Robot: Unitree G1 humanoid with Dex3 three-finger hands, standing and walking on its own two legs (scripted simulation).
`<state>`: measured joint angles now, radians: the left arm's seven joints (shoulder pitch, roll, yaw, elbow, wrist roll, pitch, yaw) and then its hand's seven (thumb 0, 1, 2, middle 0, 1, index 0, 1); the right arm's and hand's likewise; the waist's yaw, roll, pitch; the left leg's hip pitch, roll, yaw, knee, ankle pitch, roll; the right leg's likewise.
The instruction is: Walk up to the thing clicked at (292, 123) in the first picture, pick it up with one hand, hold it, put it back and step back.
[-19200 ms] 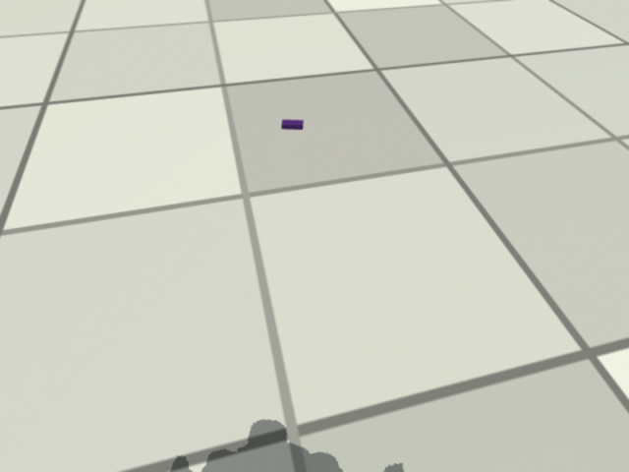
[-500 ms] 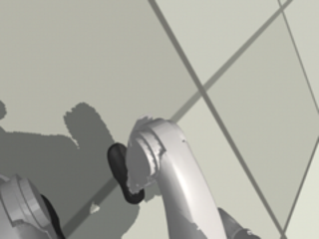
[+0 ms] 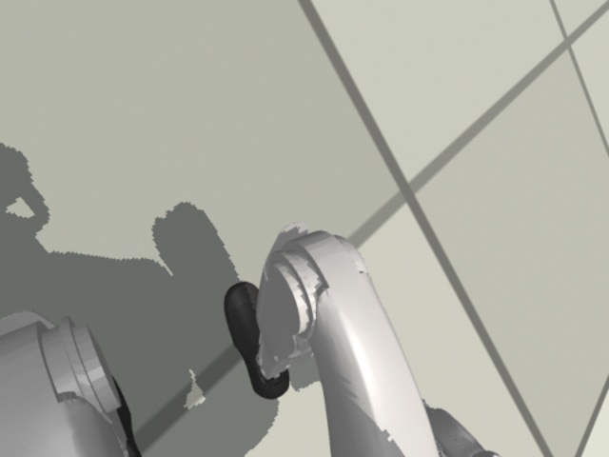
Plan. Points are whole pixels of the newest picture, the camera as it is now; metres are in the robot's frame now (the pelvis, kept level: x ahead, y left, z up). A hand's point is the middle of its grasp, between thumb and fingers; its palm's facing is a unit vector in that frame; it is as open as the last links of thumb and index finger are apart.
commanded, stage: settle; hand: left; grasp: from above
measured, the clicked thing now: out of the picture +0.50 +0.35 -0.27
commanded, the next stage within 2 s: lift in 0.46 s
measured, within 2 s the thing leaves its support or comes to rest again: neither
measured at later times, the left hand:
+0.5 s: hand out of the picture +0.48 +0.35 -0.15, palm faces -0.44 -0.08 -0.89, open 7.9 cm
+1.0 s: hand out of the picture +0.43 +0.36 -0.06, palm faces -0.47 -0.12 -0.88, open 7.9 cm
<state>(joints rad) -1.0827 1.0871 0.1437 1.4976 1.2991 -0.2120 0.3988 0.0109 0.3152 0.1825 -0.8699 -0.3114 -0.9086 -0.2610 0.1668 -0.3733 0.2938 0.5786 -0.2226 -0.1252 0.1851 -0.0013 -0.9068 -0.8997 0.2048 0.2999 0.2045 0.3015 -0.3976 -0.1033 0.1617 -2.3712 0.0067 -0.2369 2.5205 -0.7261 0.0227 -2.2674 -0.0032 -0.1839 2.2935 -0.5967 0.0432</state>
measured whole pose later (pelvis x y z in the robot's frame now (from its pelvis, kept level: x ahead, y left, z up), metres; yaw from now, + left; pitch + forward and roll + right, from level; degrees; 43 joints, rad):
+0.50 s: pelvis -0.01 -0.01 +0.01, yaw +4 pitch +34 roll -12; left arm -1.08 0.92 0.05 1.34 1.26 -0.20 0.21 0.01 0.33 0.15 -0.89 -0.25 -0.93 -0.21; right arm 0.18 -0.35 0.18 0.57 -0.14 -0.01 0.14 0.00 -0.90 -0.90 0.20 0.30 0.20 0.30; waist -0.33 -0.01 0.04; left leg -2.36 -0.01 -0.17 2.43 -0.67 0.02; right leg -2.28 -0.03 -0.13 2.26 -0.58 0.03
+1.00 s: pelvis -0.01 +0.00 +0.06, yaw +8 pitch +36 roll -10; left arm -0.88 0.78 0.04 1.05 1.12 -0.17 0.03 0.01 0.37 0.11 -0.86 -0.28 -0.90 -0.23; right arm 0.23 -0.32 0.07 0.60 -0.07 0.09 0.09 0.00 -0.90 -0.90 0.21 0.30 0.21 0.30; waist -0.23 0.05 -0.09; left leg -2.25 -0.01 -0.10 2.26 -0.66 0.03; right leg -2.18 -0.05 -0.08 2.14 -0.59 0.03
